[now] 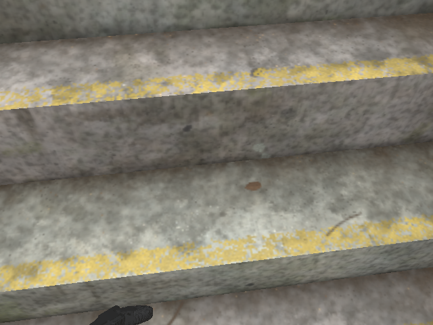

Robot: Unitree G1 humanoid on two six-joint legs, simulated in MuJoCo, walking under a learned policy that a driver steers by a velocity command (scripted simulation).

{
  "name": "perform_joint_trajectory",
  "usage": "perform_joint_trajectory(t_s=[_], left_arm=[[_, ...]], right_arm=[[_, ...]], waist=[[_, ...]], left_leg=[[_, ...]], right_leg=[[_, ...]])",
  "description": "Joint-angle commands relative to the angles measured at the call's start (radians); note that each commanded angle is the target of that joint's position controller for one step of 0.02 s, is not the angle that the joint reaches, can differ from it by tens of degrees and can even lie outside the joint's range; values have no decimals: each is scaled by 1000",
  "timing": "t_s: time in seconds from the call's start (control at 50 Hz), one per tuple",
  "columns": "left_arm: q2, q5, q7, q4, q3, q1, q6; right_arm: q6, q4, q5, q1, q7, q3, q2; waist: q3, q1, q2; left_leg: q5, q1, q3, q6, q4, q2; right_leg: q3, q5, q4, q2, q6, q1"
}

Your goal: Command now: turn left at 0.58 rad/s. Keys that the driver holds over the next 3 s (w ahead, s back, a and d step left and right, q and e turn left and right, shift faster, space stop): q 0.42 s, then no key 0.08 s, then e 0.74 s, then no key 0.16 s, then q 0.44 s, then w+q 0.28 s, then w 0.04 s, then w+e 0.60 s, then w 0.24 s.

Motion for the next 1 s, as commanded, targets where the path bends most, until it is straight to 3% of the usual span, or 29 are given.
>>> perform_joint_trajectory(t_s=[0.02,0.06,0.08,0.1,0.12,0.14,0.16,0.18,0.2,0.22,0.34,0.36,0.4,0.5,0.54,0.56,0.58,0.62,0.64,0.66,0.72,0.78,0.84,0.86,0.88,0.9,0.92,0.94,1.0], left_arm=[[81,-33,22,-55,47,82,-24],[93,-22,46,-36,57,126,-38],[146,13,57,-36,68,146,-44],[214,21,62,-51,85,126,-30],[182,37,65,-82,91,127,-28],[135,39,69,-91,80,101,-26],[114,40,73,-85,72,51,-24],[124,37,83,-80,73,30,-33],[156,47,86,-53,80,47,-36],[147,41,88,-56,78,64,-36],[208,43,97,-54,102,151,-41],[201,40,93,-69,104,153,-47],[198,45,87,-73,101,70,-46],[220,38,69,-22,115,114,-30],[183,26,50,40,112,188,-14],[102,7,33,21,87,151,-14],[89,-13,36,47,78,201,1],[95,-18,24,102,92,207,14],[95,-11,20,107,88,181,16],[102,3,16,116,95,180,20],[94,5,3,120,101,200,17],[105,-4,22,92,103,166,8],[95,15,35,96,99,211,-5],[132,27,36,99,108,245,-13],[192,34,43,96,129,262,-20],[235,31,53,68,149,274,-19],[209,36,64,43,141,259,-21],[198,42,70,30,137,215,-19],[221,41,66,14,136,121,-6]], right_arm=[[-22,-98,-5,-83,19,-30,-124],[-24,-100,36,-52,44,-33,-110],[-33,-108,56,-23,57,-25,-66],[-36,-121,59,51,62,-30,-78],[-38,-89,25,54,59,-46,-137],[-37,-73,10,9,61,-51,-133],[-29,-72,-2,-12,70,-48,-113],[-20,-89,-10,-34,83,-44,-107],[-9,-121,2,-46,90,-25,-67],[-1,-105,1,-43,93,-21,-73],[5,-154,11,-96,90,-6,-77],[7,-130,11,-99,95,-15,-109],[12,-119,19,-52,88,-12,-81],[-2,-110,43,0,83,3,-55],[-31,-68,35,67,82,9,-57],[-54,-88,20,61,79,14,-90],[-54,-105,7,107,58,32,-54],[-55,-109,3,7,50,64,16],[-62,-110,-5,3,49,69,8],[-76,-94,-2,26,47,67,-4],[-81,-82,2,47,38,47,-65],[-60,-88,19,76,19,25,-98],[-43,-69,50,109,11,-12,-137],[-52,-80,48,74,20,-16,-117],[-54,-102,50,39,30,-9,-69],[-46,-122,60,-7,35,-4,-57],[-41,-120,63,-38,40,-4,-52],[-42,-108,53,-26,46,-1,-37],[-40,-121,12,-38,65,4,-49]], waist=[[-246,65,197],[-193,84,48],[-188,71,-129],[-239,38,-312],[-306,59,-180],[-267,57,-76],[-196,26,-45],[-154,14,-35],[-77,-5,-62],[-73,20,-41],[-115,73,-115],[-153,97,-76],[-183,43,-148],[-156,53,-103],[-145,41,18],[-163,23,204],[-289,-39,359],[-169,27,232],[-106,34,129],[-90,30,102],[-133,43,83],[-128,12,167],[-123,38,171],[-114,57,105],[-116,58,-67],[-114,100,-288],[-99,134,-300],[-73,112,-236],[-87,56,-73]], left_leg=[[690,97,-297,141,-255,240],[578,116,-240,75,-93,165],[199,-48,-143,20,136,94],[-248,-251,16,-49,357,-16],[-274,-276,38,-87,620,45],[-171,-289,-6,-100,734,69],[-68,-310,-19,-107,809,88],[15,-335,-28,-111,823,97],[82,-386,-33,-121,740,92],[112,-393,0,-129,737,72],[16,-443,51,-151,526,130],[7,-387,69,-141,491,152],[14,-192,107,-98,382,194],[-51,61,232,-30,-106,149],[122,216,177,-19,-325,153],[449,370,-128,28,-378,368],[494,247,-303,193,-487,526],[340,100,-166,239,-526,487],[339,111,-84,197,-518,446],[469,121,-48,181,-486,434],[649,275,76,143,-379,368],[496,352,90,141,-348,353],[316,271,97,113,-276,360],[216,147,107,66,-203,358],[31,-33,193,7,-91,286],[-33,-112,249,-47,104,165],[-96,-158,150,-62,277,148],[-67,-166,86,-73,398,164],[-75,-196,114,-69,387,153]], right_leg=[[-7,-48,-282,30,-33,359],[17,11,-621,14,-13,479],[200,238,-700,-159,-51,611],[456,701,-704,-379,-225,699],[499,639,-712,-434,-310,660],[432,395,-720,-362,-295,609],[328,137,-727,-276,-241,537],[264,42,-730,-237,-208,494],[201,-80,-704,-183,-209,461],[172,-83,-701,-178,-216,469],[176,-24,-736,-275,-250,638],[159,42,-756,-315,-233,650],[35,115,-729,-277,-200,524],[-17,172,-640,-287,-142,494],[-70,171,-449,-205,-87,432],[-109,-86,-271,-137,-7,180],[-34,-237,-161,-106,46,303],[34,-181,0,-106,85,358],[39,-185,-22,-82,94,319],[44,-179,-9,-68,92,326],[27,-203,-84,-27,68,272],[-47,-313,-364,30,45,263],[-55,-60,-605,23,9,378],[24,82,-599,-23,-22,451],[179,225,-573,-109,-73,534],[441,195,-679,-235,-201,483],[536,154,-787,-298,-282,458],[500,139,-782,-281,-314,411],[343,220,-677,-149,-246,438]])
Next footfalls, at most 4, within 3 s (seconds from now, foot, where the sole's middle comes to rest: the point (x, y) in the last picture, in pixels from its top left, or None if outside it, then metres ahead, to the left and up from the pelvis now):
0.08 right None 0.12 -0.11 -0.74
0.54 left None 0.07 0.10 -0.74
0.86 right None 0.08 -0.13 -0.74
1.14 left None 0.06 0.07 -0.74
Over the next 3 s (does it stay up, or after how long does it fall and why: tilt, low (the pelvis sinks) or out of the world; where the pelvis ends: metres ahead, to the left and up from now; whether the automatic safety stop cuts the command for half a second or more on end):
stays up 0.43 0.00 0.33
